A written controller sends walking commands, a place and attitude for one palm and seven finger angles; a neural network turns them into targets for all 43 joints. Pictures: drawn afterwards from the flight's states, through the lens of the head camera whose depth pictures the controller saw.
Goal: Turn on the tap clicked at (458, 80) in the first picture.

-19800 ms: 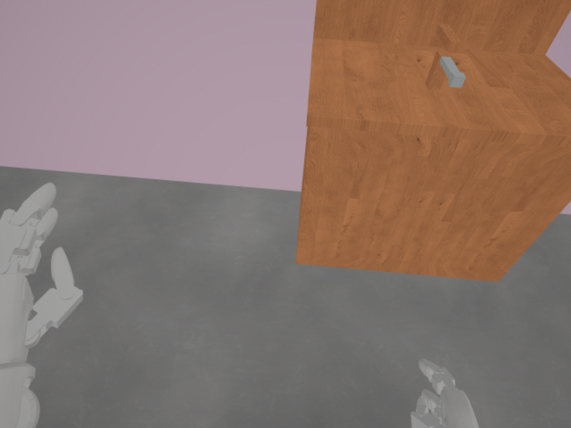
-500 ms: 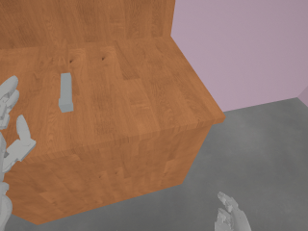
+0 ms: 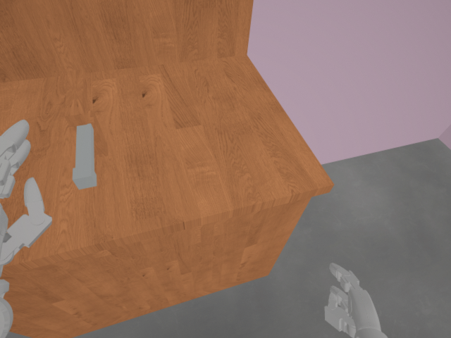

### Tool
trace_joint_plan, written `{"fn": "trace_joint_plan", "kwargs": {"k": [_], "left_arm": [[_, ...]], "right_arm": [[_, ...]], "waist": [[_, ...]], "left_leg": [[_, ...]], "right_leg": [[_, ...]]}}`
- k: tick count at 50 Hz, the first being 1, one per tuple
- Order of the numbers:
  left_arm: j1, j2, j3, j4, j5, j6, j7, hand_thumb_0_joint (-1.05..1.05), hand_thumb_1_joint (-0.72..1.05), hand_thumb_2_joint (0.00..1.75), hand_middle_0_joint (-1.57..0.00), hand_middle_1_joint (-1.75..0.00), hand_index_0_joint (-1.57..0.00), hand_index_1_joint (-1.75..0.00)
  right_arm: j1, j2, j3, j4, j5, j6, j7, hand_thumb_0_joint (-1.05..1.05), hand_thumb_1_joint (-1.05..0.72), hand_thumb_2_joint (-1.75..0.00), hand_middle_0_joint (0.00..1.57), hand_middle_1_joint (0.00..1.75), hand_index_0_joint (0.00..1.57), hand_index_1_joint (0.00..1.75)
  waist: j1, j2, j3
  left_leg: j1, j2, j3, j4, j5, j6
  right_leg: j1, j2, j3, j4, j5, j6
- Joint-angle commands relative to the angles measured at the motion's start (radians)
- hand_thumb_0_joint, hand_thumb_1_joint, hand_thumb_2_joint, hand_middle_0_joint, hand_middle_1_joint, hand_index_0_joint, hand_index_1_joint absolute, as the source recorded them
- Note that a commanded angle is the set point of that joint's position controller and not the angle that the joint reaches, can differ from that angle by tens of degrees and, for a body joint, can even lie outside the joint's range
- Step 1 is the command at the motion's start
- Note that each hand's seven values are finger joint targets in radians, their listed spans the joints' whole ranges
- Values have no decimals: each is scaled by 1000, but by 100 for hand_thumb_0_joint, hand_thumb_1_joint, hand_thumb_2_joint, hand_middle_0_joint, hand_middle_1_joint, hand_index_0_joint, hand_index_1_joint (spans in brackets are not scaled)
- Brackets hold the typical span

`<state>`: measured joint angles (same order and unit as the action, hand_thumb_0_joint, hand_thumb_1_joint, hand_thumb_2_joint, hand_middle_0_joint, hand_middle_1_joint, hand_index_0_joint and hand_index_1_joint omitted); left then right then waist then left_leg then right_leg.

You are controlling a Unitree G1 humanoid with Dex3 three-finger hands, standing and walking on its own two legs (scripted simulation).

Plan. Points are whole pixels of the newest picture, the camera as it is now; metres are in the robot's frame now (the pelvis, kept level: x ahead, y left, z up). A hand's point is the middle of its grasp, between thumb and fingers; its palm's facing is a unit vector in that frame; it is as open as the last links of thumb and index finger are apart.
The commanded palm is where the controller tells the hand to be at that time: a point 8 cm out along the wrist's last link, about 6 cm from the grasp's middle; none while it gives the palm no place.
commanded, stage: come to a stop and stand still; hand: left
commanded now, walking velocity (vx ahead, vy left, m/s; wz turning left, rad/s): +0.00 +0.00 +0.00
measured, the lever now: (85, 177) +0.33 +0.26 +0.10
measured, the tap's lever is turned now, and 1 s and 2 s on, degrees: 0 0 0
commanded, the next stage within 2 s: look again from close up in 0.18 s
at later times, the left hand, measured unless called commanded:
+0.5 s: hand (37, 199) +0.23 +0.25 +0.19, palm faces +0.35 -0.83 -0.43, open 7.4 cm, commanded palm +0.15 +0.29 +0.18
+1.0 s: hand (21, 243) +0.19 +0.27 +0.15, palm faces +0.36 -0.86 -0.37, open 7.4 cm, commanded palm +0.13 +0.30 +0.18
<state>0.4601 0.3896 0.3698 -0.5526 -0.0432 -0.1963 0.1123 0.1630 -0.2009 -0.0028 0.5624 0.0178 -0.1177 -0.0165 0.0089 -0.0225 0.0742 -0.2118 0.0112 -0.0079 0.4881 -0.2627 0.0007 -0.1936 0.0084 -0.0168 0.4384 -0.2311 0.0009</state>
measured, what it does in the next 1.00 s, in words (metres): stands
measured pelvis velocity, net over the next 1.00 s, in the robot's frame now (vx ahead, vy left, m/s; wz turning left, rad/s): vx -0.04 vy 0.03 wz -0.02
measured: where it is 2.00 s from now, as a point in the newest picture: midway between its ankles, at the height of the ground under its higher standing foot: outside the picture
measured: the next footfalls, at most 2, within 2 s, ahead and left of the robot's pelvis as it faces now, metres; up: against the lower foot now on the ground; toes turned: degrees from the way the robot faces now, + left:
none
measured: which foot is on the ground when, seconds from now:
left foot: down 0.00-1.00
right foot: down 0.00-1.00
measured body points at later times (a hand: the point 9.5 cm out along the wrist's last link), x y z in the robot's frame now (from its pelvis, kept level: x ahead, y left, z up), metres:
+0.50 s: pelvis -0.02 +0.01 +0.00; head +0.02 +0.01 +0.45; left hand +0.21 +0.29 +0.21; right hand +0.16 -0.22 -0.08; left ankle +0.00 +0.11 -0.74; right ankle +0.00 -0.12 -0.74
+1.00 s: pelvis -0.04 +0.03 +0.00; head -0.04 +0.03 +0.45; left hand +0.17 +0.31 +0.17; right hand +0.14 -0.19 -0.07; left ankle +0.00 +0.11 -0.74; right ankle +0.00 -0.12 -0.74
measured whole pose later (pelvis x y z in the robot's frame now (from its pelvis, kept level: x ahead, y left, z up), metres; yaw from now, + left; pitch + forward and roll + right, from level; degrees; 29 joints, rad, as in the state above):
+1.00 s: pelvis -0.04 +0.03 +0.00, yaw -1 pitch -3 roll -1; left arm 0.34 0.34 0.32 -0.34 0.00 -0.21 0.08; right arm 0.22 -0.19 0.03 0.57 0.02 -0.14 -0.01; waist 0.03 0.00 0.03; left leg -0.24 -0.01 0.04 0.52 -0.23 0.04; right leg -0.23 -0.01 0.03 0.46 -0.19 0.02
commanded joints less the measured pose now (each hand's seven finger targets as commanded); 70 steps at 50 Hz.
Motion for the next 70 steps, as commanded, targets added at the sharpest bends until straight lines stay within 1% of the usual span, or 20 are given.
{"fn": "trace_joint_plan", "kwargs": {"k": [1, 8, 13, 14, 15, 16, 20, 23, 25, 27, 29, 30, 31, 34, 39, 43, 51, 55, 65, 70], "left_arm": [[2, 105, 97, -95, -13, -39, 22, 0, 90, 90, -20, -30, -20, -30], [-117, 117, 66, -137, -6, -29, 28, 0, 90, 90, -20, -30, -20, -30], [-115, 137, 81, -200, -4, -35, 35, 0, 90, 90, -20, -30, -20, -30], [-1066, 915, 658, -398, 150, -134, 30, 0, 90, 90, -20, -30, -20, -30], [-763, 512, 394, 28, 46, -83, 18, 0, 90, 90, -20, -30, -20, -30], [-520, 328, 260, -5, 26, -80, 9, 0, 90, 90, -20, -30, -20, -30], [-85, 43, 27, 49, -11, -52, -44, 0, 90, 90, -20, -30, -20, -30], [-3, 91, 36, -97, 2, -28, -48, 0, 90, 90, -20, -30, -20, -30], [35, 193, 159, -64, 5, -15, -16, 0, 90, 90, -20, -30, -20, -30], [-8, 207, 194, -62, -5, -27, -10, 0, 90, 90, -20, -30, -20, -30], [-60, 207, 204, -76, -16, -46, -10, 0, 90, 90, -20, -30, -20, -30], [-143, 271, 242, -152, -9, -56, 1, 0, 90, 90, -20, -30, -20, -30], [-156, 208, 190, -122, -11, -62, -1, 0, 90, 90, -20, -30, -20, -30], [-260, 189, 136, -142, 11, -80, -5, 0, 90, 90, -20, -30, -20, -30], [-267, 90, 17, -61, 34, -81, -11, 0, 90, 90, -20, -30, -20, -30], [-238, 84, 14, 25, 42, -68, -10, 0, 90, 90, -20, -30, -20, -30], [-221, 137, 81, -40, 32, -79, -15, 0, 90, 90, -20, -30, -20, -30], [-227, 162, 90, -126, 29, -87, -12, 0, 90, 90, -20, -30, -20, -30], [-105, 154, 110, -98, 14, -56, -1, 0, 90, 90, -20, -30, -20, -30], [-77, 165, 122, -136, 5, -48, 0, 0, 90, 90, -20, -30, -20, -30]], "right_arm": [[-42, -120, -42, -133, 4, -26, -14, 0, -90, -90, 20, 30, 20, 30], [-65, -120, -38, -141, 0, -27, -25, 0, -90, -90, 20, 30, 20, 30], [-71, -118, -37, -141, -1, -33, -24, 0, -90, -90, 20, 30, 20, 30], [70, -118, -49, -110, -50, -76, -22, 0, -90, -90, 20, 30, 20, 30], [-31, -72, -49, -37, 13, -53, -11, 0, -90, -90, 20, 30, 20, 30], [-32, -99, -57, -85, -9, -51, 7, 0, -90, -90, 20, 30, 20, 30], [-21, -122, -69, -125, 17, -58, 59, 0, -90, -90, 20, 30, 20, 30], [-55, -129, -61, -170, 19, -38, 67, 0, -90, -90, 20, 30, 20, 30], [-81, -128, -56, -168, 20, -25, 41, 0, -90, -90, 20, 30, 20, 30], [-91, -117, -44, -192, 15, -17, 12, 0, -90, -90, 20, 30, 20, 30], [-89, -116, -34, -198, 12, -18, -11, 0, -90, -90, 20, 30, 20, 30], [-104, -125, -33, -196, 10, -18, -20, 0, -90, -90, 20, 30, 20, 30], [-93, -117, -31, -190, 7, -23, -27, 0, -90, -90, 20, 30, 20, 30], [-68, -122, -26, -177, 4, -61, -24, 0, -90, -90, 20, 30, 20, 30], [-34, -131, -34, -137, -2, -99, -14, 0, -90, -90, 20, 30, 20, 30], [-33, -139, -32, -129, 0, -86, -10, 0, -90, -90, 20, 30, 20, 30], [-56, -117, -20, -157, 1, -66, -3, 0, -90, -90, 20, 30, 20, 30], [-65, -116, -19, -151, -1, -88, -1, 0, -90, -90, 20, 30, 20, 30], [-55, -120, -35, -142, 5, -60, -3, 0, -90, -90, 20, 30, 20, 30], [-67, -122, -36, -157, 8, -38, -6, 0, -90, -90, 20, 30, 20, 30]], "waist": [[0, 60, -171], [6, 41, -173], [9, 101, -204], [55, -56, -83], [12, 146, -153], [20, 136, -203], [33, 170, -331], [30, 45, -245], [32, -43, -218], [26, -117, -170], [17, -66, -128], [16, 28, -126], [15, 97, -120], [23, 211, -116], [20, 92, -108], [23, 99, -70], [22, 68, -81], [24, 117, -140], [21, 65, -225], [19, 83, -209]], "left_leg": [[11, 62, -34, -71, 299, 6], [27, 53, -31, -83, 226, 17], [41, 52, -40, -84, 277, 15], [-100, 47, 21, 81, 346, 31], [52, 70, -3, 18, 375, -2], [120, 56, -5, -4, 455, -13], [188, 66, 8, 10, 513, 30], [66, 90, 0, -34, 399, 25], [35, 81, 8, -70, 252, 19], [-20, 67, -6, -99, 109, 20], [-38, 59, -15, -125, 8, 25], [-37, 65, -18, -145, -36, 33], [-67, 73, -25, -158, -97, 43], [-114, 63, -20, -167, -226, 53], [-47, 41, -23, -147, -295, 43], [-106, 68, -74, -208, -382, 49], [-121, 63, -57, -194, -269, 43], [-29, 47, -29, -145, -17, 29], [109, 51, -20, -58, 390, 10], [95, 53, -20, -64, 388, 11]], "right_leg": [[111, -56, 39, -26, 307, -19], [111, -64, 57, -54, 276, -15], [136, -62, 45, -39, 288, -19], [-10, -81, 126, -122, 416, 14], [-25, -161, 86, -19, 377, -95], [37, -101, 102, 24, 459, -83], [68, -70, 66, 48, 415, -21], [83, -58, 22, 11, 285, -11], [70, -60, 24, -10, 218, -11], [47, -61, 28, -34, 113, -10], [11, -62, 57, -52, 30, -16], [7, -56, 64, -39, 6, -16], [28, -56, 61, -37, -14, -17], [75, -41, 75, -51, -40, -20], [-20, -33, 85, -104, -175, -27], [-35, 1, 32, -38, -167, -22], [26, -19, 44, -72, -80, -19], [55, -31, 51, -59, 89, -24], [77, -55, 37, -28, 342, -19], [77, -55, 33, -30, 331, -19]]}}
